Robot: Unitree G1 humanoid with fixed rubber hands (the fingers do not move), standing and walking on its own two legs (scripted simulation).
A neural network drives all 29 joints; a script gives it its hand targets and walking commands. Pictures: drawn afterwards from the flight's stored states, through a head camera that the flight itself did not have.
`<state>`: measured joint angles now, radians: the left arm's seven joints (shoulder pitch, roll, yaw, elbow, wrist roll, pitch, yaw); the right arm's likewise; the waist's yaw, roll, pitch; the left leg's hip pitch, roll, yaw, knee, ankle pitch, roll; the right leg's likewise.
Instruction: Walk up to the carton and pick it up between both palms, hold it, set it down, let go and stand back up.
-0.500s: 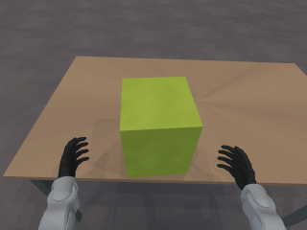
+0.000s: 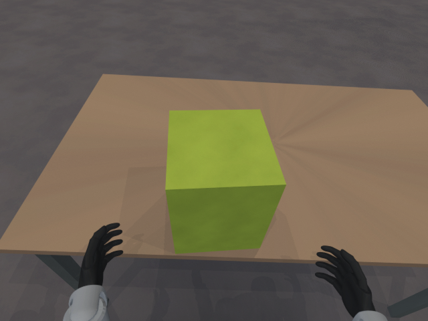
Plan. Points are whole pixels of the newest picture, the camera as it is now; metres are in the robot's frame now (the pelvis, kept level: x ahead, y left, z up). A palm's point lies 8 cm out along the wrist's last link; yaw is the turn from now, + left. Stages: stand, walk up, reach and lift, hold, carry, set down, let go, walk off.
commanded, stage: set down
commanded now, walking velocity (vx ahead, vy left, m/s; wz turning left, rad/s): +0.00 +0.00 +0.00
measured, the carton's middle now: (216, 183) +0.41 +0.03 +0.01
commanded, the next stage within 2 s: let go in 1.40 s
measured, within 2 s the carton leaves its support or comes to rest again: neither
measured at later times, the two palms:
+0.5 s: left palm (98, 295) +0.17 +0.23 -0.04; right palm (354, 308) +0.19 -0.23 -0.03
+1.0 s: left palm (98, 306) +0.16 +0.23 -0.06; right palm (351, 319) +0.18 -0.24 -0.06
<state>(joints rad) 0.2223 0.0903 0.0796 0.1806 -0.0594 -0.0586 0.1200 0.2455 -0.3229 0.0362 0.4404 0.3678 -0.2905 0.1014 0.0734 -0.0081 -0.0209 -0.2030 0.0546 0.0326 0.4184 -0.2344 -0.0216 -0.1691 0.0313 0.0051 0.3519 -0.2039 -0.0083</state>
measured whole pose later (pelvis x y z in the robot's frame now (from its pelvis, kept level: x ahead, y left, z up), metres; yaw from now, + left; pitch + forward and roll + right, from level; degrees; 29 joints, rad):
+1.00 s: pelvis +0.00 +0.00 +0.00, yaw +0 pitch +1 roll -1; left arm 0.22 0.12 0.08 0.38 -0.06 0.10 0.02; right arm 0.22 -0.29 0.04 0.63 0.21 -0.23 0.04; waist 0.07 -0.01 0.02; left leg -0.18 0.05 0.03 0.42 -0.24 -0.02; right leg -0.15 0.03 0.01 0.35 -0.21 -0.01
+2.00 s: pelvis +0.01 +0.00 +0.00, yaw +0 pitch +1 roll -1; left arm 0.22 0.16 0.08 0.45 -0.06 0.06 -0.01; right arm 0.21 -0.29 0.04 0.71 0.09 -0.18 0.01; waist 0.07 0.00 0.02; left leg -0.18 0.05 0.03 0.42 -0.24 -0.02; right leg -0.15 0.03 0.00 0.35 -0.22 -0.01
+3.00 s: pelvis -0.03 +0.00 +0.00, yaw +1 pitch -2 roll -1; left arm 0.22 0.29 0.08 0.66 -0.06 -0.03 -0.01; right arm 0.26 -0.29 0.04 0.70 0.07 -0.04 0.00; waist 0.07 0.01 0.02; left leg -0.18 0.05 0.02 0.42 -0.20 -0.02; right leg -0.15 0.03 -0.01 0.37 -0.18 -0.01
